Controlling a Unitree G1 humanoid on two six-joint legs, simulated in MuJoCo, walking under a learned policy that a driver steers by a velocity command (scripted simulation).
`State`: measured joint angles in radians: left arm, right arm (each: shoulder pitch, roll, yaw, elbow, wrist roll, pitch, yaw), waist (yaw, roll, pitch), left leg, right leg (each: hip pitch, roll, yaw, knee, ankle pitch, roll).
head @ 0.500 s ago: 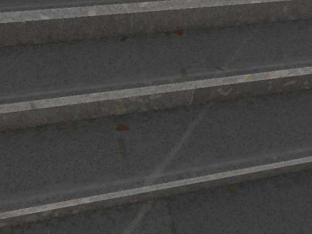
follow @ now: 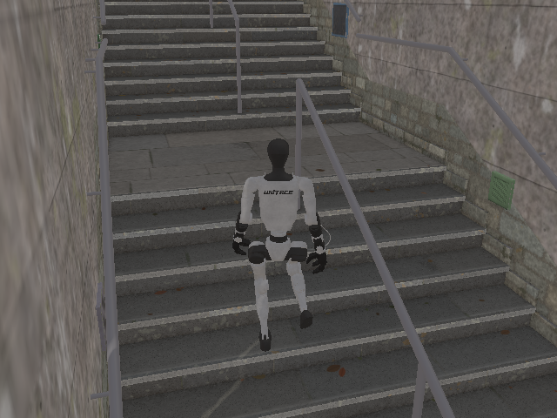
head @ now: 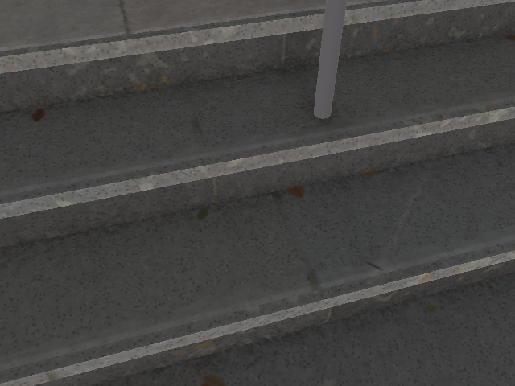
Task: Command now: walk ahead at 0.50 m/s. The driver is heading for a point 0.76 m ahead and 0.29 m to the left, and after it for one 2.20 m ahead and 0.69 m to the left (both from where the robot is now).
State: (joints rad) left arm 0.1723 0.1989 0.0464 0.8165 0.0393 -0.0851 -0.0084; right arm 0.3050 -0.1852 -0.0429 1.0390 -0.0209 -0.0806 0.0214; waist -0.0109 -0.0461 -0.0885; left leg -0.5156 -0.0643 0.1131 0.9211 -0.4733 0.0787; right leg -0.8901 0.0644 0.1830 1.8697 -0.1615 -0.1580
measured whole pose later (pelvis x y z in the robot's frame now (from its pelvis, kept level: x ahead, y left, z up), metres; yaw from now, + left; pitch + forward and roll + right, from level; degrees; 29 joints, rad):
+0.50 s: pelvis +0.28 -0.02 +0.16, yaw +12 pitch +6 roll -5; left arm 0.23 0.19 0.04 0.99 0.05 -0.04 -0.05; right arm 0.20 -0.29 -0.05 0.90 -0.01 -0.05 0.08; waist 0.07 0.10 -0.07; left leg -0.99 -0.06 -0.20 1.95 -0.02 0.20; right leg -0.58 -0.02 -0.21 0.87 -0.39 -0.04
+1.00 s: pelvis +0.53 +0.16 +0.27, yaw +28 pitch +6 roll +3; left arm 0.30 0.22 0.01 1.02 0.07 -0.11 -0.10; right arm 0.13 -0.21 0.01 0.89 -0.02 -0.05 0.06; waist -0.02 -0.05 -0.11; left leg -0.80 -0.10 0.10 1.17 -0.47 0.09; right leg -0.46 -0.09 0.11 1.47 -0.01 -0.07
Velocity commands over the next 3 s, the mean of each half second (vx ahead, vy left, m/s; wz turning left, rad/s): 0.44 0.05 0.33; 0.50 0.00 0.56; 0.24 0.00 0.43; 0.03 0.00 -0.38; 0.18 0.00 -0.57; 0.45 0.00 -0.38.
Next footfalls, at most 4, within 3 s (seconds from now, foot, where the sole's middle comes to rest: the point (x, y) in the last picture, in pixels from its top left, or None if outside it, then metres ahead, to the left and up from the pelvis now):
0.30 right None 0.38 -0.12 -0.56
0.88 left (139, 298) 0.59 0.27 -0.41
1.36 right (149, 145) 0.90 0.27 -0.25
1.90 left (47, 170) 0.82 0.48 -0.25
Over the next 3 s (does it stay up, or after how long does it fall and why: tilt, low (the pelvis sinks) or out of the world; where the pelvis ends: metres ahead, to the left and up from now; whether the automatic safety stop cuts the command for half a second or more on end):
stays up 1.15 0.37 0.58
